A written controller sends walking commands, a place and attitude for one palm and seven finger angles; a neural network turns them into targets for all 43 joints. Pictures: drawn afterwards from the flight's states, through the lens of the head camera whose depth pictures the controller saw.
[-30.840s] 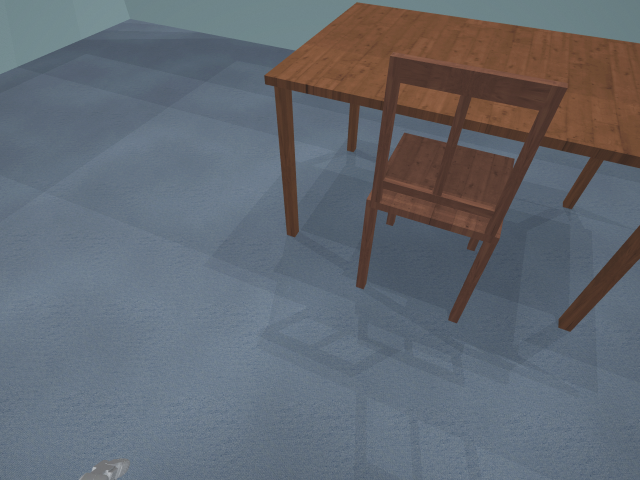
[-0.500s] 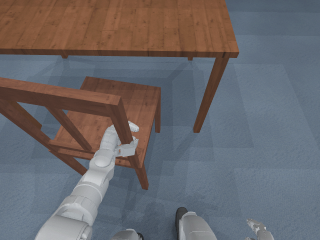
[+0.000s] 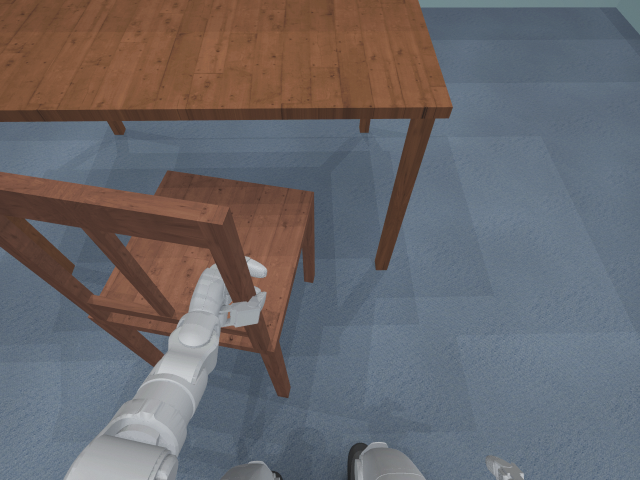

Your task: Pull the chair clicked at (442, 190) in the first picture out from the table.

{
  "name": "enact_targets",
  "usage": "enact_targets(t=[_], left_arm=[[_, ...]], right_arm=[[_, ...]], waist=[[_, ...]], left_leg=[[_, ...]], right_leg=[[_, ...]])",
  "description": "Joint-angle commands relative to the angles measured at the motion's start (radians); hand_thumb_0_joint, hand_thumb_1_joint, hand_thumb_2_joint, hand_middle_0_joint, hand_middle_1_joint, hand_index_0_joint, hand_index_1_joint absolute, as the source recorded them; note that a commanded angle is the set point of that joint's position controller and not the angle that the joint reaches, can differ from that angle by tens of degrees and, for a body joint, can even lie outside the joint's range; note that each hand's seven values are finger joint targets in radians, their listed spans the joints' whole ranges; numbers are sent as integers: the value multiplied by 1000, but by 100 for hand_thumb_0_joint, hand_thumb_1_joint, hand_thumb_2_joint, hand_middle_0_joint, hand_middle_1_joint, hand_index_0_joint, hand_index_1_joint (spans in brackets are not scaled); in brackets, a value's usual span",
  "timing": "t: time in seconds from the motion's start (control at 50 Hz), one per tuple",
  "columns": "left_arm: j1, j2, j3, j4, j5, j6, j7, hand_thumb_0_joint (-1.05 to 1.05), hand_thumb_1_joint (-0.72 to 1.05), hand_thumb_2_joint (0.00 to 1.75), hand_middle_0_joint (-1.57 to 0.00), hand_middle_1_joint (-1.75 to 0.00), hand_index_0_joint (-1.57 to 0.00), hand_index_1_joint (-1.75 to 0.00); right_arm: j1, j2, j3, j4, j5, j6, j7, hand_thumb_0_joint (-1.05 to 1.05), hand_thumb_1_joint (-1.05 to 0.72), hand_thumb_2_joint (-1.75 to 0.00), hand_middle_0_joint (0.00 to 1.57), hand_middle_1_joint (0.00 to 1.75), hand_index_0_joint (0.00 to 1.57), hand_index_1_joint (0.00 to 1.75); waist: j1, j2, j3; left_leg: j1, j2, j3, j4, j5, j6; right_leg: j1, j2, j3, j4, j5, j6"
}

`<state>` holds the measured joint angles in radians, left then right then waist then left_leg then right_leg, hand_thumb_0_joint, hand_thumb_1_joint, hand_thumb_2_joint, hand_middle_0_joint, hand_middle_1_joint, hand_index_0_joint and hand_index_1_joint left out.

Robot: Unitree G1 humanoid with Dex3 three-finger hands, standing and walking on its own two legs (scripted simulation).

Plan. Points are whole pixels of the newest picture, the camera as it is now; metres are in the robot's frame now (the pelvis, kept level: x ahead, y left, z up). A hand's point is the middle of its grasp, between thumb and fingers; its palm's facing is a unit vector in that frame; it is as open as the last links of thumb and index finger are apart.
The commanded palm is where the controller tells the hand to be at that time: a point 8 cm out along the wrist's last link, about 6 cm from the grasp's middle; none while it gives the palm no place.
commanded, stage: step backward, pulling the chair out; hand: left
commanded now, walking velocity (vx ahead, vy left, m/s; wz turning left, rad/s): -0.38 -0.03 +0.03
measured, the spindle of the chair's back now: (136, 276) +0.40 +0.29 -0.07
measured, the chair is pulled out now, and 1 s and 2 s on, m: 0.25 0.33 0.45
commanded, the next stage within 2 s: none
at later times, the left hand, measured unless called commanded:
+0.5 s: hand (255, 318) +0.33 +0.10 -0.06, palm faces -0.07 -0.98 -0.18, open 6.2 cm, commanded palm +0.32 +0.15 -0.05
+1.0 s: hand (255, 359) +0.27 +0.09 -0.06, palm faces -0.06 -0.98 -0.17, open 6.2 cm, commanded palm +0.26 +0.15 -0.05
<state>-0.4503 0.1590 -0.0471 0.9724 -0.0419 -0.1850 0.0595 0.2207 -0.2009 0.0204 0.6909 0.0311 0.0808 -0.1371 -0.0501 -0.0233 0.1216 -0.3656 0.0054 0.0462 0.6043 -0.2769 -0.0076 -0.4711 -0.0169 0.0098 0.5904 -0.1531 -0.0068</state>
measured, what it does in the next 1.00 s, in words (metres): steps on the spot: right foot, then left foot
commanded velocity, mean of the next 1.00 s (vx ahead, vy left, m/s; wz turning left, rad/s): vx -0.38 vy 0.00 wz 0.02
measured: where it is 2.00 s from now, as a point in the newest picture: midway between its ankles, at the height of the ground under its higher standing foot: outside the picture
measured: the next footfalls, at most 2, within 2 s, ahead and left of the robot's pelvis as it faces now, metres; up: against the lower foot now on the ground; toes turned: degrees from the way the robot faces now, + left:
right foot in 0.44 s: +0.08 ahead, -0.11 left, +0.00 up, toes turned -1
left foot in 0.72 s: -0.04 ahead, +0.11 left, +0.00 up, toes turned +1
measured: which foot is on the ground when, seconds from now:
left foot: down 0.00-0.54, up 0.56-0.70, down 0.72-1.00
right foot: down 0.00-0.32, up 0.34-0.42, down 0.44-1.00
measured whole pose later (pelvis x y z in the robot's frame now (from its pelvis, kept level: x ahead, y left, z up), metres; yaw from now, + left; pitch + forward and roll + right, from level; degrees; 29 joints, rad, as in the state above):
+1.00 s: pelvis -0.08 -0.02 +0.00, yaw +1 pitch +3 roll +1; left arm -0.46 0.15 -0.02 0.98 -0.06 -0.18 0.06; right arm 0.19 -0.20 0.02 0.69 0.03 0.08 -0.12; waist -0.06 0.01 0.13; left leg -0.35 0.01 0.00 0.63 -0.34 -0.03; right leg -0.47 0.00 -0.03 0.56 -0.14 -0.04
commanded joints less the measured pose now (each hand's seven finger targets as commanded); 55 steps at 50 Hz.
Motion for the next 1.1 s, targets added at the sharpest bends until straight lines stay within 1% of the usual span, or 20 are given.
enact_targets(t=[0.0,0.1,0.16,0.2,0.26,0.34,0.42,0.46,0.5,0.54,0.58,0.64,0.7,0.72,0.8,0.86,0.92,0.98,1.02,1.08], left_arm=[[-346,120,11,-188,40,-83,33,0,90,90,-50,-145,-50,-145],[-303,178,45,-154,38,-107,39,0,90,90,-50,-145,-50,-145],[-280,176,52,-130,40,-98,41,0,90,90,-50,-145,-50,-145],[-291,153,39,-143,41,-92,40,0,90,90,-50,-145,-50,-145],[-305,130,17,-170,35,-89,41,0,90,90,-50,-145,-50,-145],[-386,102,-8,-250,31,-89,34,0,90,90,-50,-145,-50,-145],[-351,103,12,-198,49,-91,33,0,90,90,-50,-145,-50,-145],[-349,132,22,-191,53,-98,33,0,90,90,-50,-145,-50,-145],[-317,177,51,-165,41,-102,37,0,90,90,-50,-145,-50,-145],[-260,203,70,-125,38,-90,33,0,90,90,-50,-145,-50,-145],[-271,192,64,-134,44,-73,32,0,90,90,-50,-145,-50,-145],[-272,164,50,-160,42,-57,34,0,90,90,-50,-145,-50,-145],[-294,122,8,-233,31,-50,34,0,90,90,-50,-145,-50,-145],[-308,99,-6,-240,26,-47,32,0,90,90,-50,-145,-50,-145],[-358,81,-19,-284,27,-47,25,0,90,90,-50,-145,-50,-145],[-339,99,9,-242,29,-46,29,0,90,90,-50,-145,-50,-145],[-344,139,27,-220,28,-56,32,0,90,90,-50,-145,-50,-145],[-289,181,56,-125,27,-49,27,0,90,90,-50,-145,-50,-145],[-309,151,38,-130,34,-41,26,0,90,90,-50,-145,-50,-145],[-271,130,34,-141,30,-35,28,0,90,90,-50,-145,-50,-145]], right_arm=[[11,-153,-63,-82,0,-48,-9,0,-90,-90,20,30,20,30],[46,-137,-65,-60,10,-74,-4,0,-90,-90,20,30,20,30],[33,-143,-55,-57,13,-82,2,0,-90,-90,20,30,20,30],[38,-144,-41,-52,11,-83,-2,0,-90,-90,20,30,20,30],[11,-176,-46,-82,14,-73,-15,0,-90,-90,20,30,20,30],[-16,-143,-38,-112,-2,-68,-13,0,-90,-90,20,30,20,30],[31,-150,-57,-78,-15,-75,10,0,-90,-90,20,30,20,30],[44,-157,-65,-67,-10,-74,7,0,-90,-90,20,30,20,30],[47,-157,-77,-63,3,-76,-1,0,-90,-90,20,30,20,30],[29,-167,-77,-69,7,-79,-1,0,-90,-90,20,30,20,30],[7,-157,-64,-69,8,-75,5,0,-90,-90,20,30,20,30],[17,-157,-42,-59,6,-78,1,0,-90,-90,20,30,20,30],[8,-187,-50,-91,4,-50,-11,0,-90,-90,20,30,20,30],[7,-172,-51,-101,10,-42,-7,0,-90,-90,20,30,20,30],[-14,-145,-41,-124,-8,-29,-4,0,-90,-90,20,30,20,30],[-1,-151,-51,-112,-7,-29,1,0,-90,-90,20,30,20,30],[18,-153,-62,-98,6,-28,-4,0,-90,-90,20,30,20,30],[24,-161,-68,-73,12,-40,0,0,-90,-90,20,30,20,30],[13,-154,-58,-69,15,-50,8,0,-90,-90,20,30,20,30],[34,-150,-30,-55,11,-47,5,0,-90,-90,20,30,20,30]], waist=[[10,94,-419],[4,-90,-478],[15,-88,-468],[-4,-77,-479],[12,139,-456],[12,267,-399],[7,138,-436],[-9,95,-477],[-7,-5,-545],[18,-43,-530],[28,-57,-487],[3,-70,-493],[7,124,-490],[12,101,-498],[6,252,-443],[18,138,-398],[-1,-4,-477],[27,-118,-474],[32,-103,-464],[1,-69,-511]], left_leg=[[44,157,-103,-95,235,16],[129,2,-28,78,-107,-15],[106,-7,-59,107,-161,-10],[151,19,-66,-64,-30,-2],[142,170,-196,-209,347,54],[95,245,-210,-233,385,88],[254,223,-162,-60,702,59],[219,165,-108,-18,614,6],[133,71,-54,83,253,-37],[27,-2,-87,195,-171,-36],[-9,-6,-121,229,-247,-25],[75,19,-110,-30,-111,-15],[185,154,-208,-185,478,40],[203,172,-168,-154,527,43],[173,218,-168,-197,558,58],[165,219,-166,-126,596,59],[97,105,-80,6,344,-19],[9,-27,-96,257,-283,-32],[4,-10,-125,284,-303,-18],[122,7,-82,-86,-127,-15]], right_leg=[[243,-79,58,-21,186,-15],[188,-238,206,-303,52,-59],[221,-265,191,-333,23,-82],[247,-204,103,-259,117,-44],[216,-30,-2,-38,124,27],[164,-19,12,114,-115,-3],[194,-44,28,-28,175,-14],[267,-92,60,-69,509,-25],[367,-206,155,-113,674,-67],[393,-306,235,-202,653,-108],[360,-329,228,-249,442,-120],[394,-260,119,-196,457,-86],[290,-68,5,-36,332,20],[288,-51,8,-36,293,23],[209,-38,1,105,5,-3],[218,-41,19,36,75,-14],[331,-161,123,-61,524,-49],[327,-330,269,-279,399,-130],[310,-349,253,-312,234,-140],[351,-238,96,-219,271,-70]])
